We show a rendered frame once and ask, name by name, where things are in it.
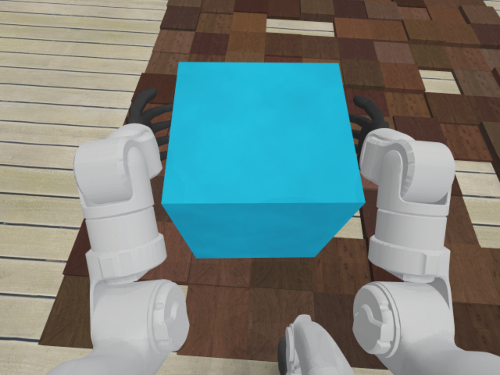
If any right robot hand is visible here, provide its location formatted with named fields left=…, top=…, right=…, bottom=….
left=348, top=95, right=389, bottom=170

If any robot right forearm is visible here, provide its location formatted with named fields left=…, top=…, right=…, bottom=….
left=359, top=128, right=455, bottom=336

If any left robot hand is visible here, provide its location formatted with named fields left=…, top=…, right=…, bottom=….
left=125, top=87, right=173, bottom=161

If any robot left forearm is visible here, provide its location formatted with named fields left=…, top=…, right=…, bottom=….
left=73, top=123, right=167, bottom=344

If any robot right thigh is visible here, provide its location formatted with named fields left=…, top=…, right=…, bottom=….
left=285, top=321, right=355, bottom=375

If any carton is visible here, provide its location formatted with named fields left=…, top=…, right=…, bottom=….
left=161, top=62, right=366, bottom=259

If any robot right upper arm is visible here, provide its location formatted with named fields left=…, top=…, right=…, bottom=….
left=352, top=281, right=500, bottom=375

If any robot left upper arm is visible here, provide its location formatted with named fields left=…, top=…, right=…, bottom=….
left=45, top=279, right=189, bottom=375

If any robot right shin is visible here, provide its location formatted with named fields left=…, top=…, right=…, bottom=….
left=286, top=314, right=311, bottom=375

